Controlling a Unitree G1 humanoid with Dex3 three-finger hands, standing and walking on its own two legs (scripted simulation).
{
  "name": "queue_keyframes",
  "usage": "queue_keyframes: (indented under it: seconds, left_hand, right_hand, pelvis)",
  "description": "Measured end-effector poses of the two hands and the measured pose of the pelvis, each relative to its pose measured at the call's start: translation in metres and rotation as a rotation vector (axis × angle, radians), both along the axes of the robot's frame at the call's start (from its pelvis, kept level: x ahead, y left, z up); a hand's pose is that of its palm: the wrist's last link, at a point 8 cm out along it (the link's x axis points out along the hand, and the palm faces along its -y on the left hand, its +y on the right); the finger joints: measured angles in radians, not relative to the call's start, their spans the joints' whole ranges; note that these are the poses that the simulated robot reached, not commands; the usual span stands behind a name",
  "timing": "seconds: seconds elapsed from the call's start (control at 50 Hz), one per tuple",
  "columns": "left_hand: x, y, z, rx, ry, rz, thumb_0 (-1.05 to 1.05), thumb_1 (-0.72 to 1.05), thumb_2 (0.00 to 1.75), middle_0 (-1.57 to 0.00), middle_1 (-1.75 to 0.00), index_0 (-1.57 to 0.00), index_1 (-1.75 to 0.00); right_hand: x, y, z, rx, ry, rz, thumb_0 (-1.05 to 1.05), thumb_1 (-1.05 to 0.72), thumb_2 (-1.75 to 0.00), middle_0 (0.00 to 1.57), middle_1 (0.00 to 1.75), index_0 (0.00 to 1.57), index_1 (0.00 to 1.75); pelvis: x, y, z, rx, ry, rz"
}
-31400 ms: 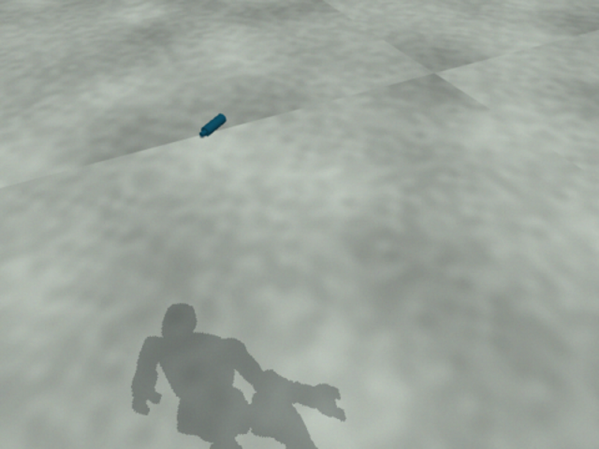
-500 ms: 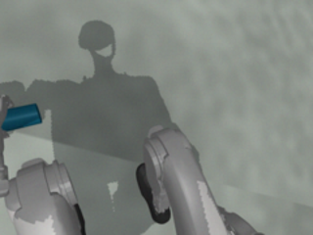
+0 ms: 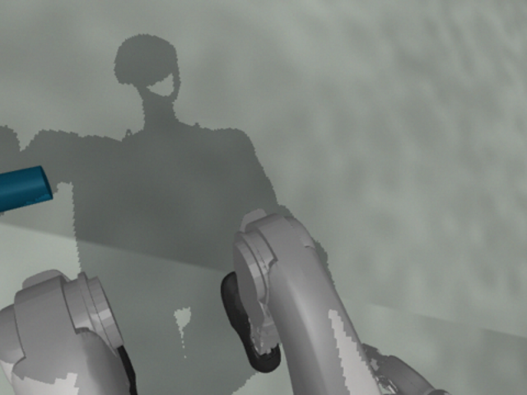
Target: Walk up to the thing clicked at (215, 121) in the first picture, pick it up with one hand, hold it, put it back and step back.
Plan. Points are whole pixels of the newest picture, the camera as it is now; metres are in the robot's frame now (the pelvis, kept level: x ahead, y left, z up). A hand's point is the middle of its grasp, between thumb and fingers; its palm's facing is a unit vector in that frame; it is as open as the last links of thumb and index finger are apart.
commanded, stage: open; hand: left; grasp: from above
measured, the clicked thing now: out of the picture +0.44 +0.30 -0.27
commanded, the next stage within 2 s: withdraw in 0.58 s
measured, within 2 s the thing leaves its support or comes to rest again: neither
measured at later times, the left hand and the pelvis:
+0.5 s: hand out of the picture +0.43 +0.29 -0.24, palm faces -0.42 -0.11 -0.90, open 13.5 cm; pelvis +0.00 +0.00 +0.00, yaw +0 degrees
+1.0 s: hand out of the picture +0.45 +0.31 -0.18, palm faces -0.27 -0.11 -0.96, open 13.9 cm; pelvis +0.01 +0.00 +0.01, yaw +1 degrees
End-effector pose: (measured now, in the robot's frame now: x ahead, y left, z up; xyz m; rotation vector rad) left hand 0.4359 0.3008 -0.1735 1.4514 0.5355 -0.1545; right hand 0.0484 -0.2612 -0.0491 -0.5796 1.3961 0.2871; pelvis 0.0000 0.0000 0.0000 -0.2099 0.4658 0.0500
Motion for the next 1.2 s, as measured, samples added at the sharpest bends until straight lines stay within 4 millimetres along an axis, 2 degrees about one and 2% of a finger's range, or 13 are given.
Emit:
queue_keyframes:
  seconds: [0.24, 0.4, 0.56, 0.68, 0.86, 0.92, 0.96, 1.06, 1.2]
  left_hand:
    - [-0.011, 0.006, -0.007, -0.025, 0.045, -0.013, 0.0, -0.24, 0.77, -0.32, -0.74, -0.32, -0.75]
    - [-0.004, -0.002, -0.005, -0.022, -0.001, -0.067, 0.0, -0.34, 0.86, -0.23, -0.83, -0.23, -0.84]
    - [-0.006, -0.009, -0.006, -0.004, -0.001, -0.064, 0.0, -0.42, 0.93, -0.15, -0.92, -0.14, -0.92]
    - [-0.003, -0.001, -0.006, 0.0, -0.011, 0.002, 0.0, -0.46, 0.96, -0.11, -0.95, -0.11, -0.96]
    - [-0.004, 0.016, -0.004, -0.005, 0.012, 0.043, 0.0, -0.48, 0.97, -0.1, -0.99, -0.1, -0.98]
    - [0.002, 0.015, 0.01, 0.005, -0.039, 0.004, 0.0, -0.48, 0.97, -0.1, -0.99, -0.1, -0.99]
    - [0.007, 0.013, 0.026, 0.008, -0.098, -0.014, 0.0, -0.48, 0.97, -0.1, -0.99, -0.1, -0.99]
    - [0.007, 0.014, 0.082, 0.06, -0.18, 0.003, 0.0, -0.48, 0.97, -0.1, -0.99, -0.1, -0.98]
    - [-0.006, 0.025, 0.154, 0.117, -0.083, 0.097, 0.0, -0.49, 0.99, -0.1, -0.98, -0.09, -0.99]
  right_hand:
    - [-0.007, 0.004, -0.004, 0.009, 0.042, 0.005, 0.0, -0.89, -0.9, 0.2, 0.3, 0.2, 0.3]
    - [-0.002, 0.004, -0.004, -0.004, 0.026, 0.015, 0.01, -0.89, -0.9, 0.2, 0.3, 0.2, 0.3]
    - [0.004, 0.006, 0.0, 0.0, 0.002, 0.023, 0.0, -0.89, -0.89, 0.2, 0.3, 0.2, 0.3]
    - [0.005, 0.004, 0.003, -0.006, -0.008, 0.021, 0.0, -0.89, -0.89, 0.2, 0.3, 0.2, 0.3]
    - [-0.005, 0.002, 0.003, -0.009, 0.035, -0.008, 0.0, -0.9, -0.9, 0.2, 0.3, 0.2, 0.3]
    - [-0.005, 0.004, 0.001, 0.009, 0.05, -0.022, 0.01, -0.9, -0.9, 0.2, 0.3, 0.2, 0.3]
    - [-0.002, 0.004, -0.001, 0.022, 0.042, -0.047, 0.01, -0.9, -0.9, 0.2, 0.3, 0.2, 0.3]
    - [0.021, 0.004, -0.008, 0.068, -0.017, -0.119, 0.01, -0.9, -0.9, 0.2, 0.3, 0.2, 0.3]
    - [0.06, 0.003, -0.009, 0.124, -0.149, -0.171, 0.01, -0.9, -0.9, 0.2, 0.3, 0.2, 0.3]
  pelvis:
    - [-0.001, -0.002, 0.0, 0.005, -0.007, 0.003]
    - [-0.001, -0.001, -0.001, -0.001, -0.013, -0.002]
    - [-0.001, 0.001, 0.003, -0.005, -0.002, -0.004]
    - [-0.002, 0.001, 0.002, -0.004, -0.002, -0.003]
    - [0.001, 0.001, 0.002, -0.003, 0.01, 0.005]
    - [0.004, 0.0, 0.005, 0.001, 0.023, 0.008]
    - [0.006, -0.001, 0.008, 0.003, 0.041, 0.009]
    - [0.01, -0.003, 0.021, 0.022, 0.096, 0.022]
    - [0.0, -0.005, 0.045, 0.065, 0.109, 0.047]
